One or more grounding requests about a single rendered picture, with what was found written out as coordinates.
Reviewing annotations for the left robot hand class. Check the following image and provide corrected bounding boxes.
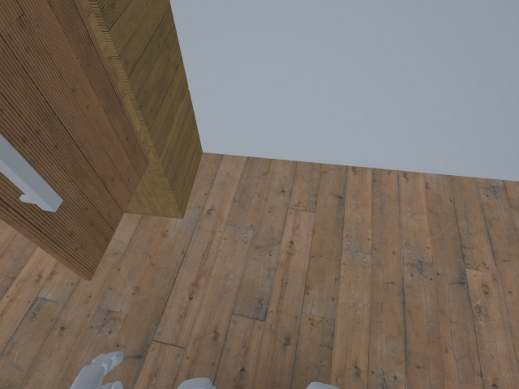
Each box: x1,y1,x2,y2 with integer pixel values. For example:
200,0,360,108
70,351,123,389

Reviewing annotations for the handle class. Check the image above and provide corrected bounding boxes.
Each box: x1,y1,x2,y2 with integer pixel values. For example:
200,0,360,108
0,134,63,212

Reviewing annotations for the cupboard door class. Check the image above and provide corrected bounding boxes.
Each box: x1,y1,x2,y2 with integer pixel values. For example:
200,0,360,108
0,0,150,281

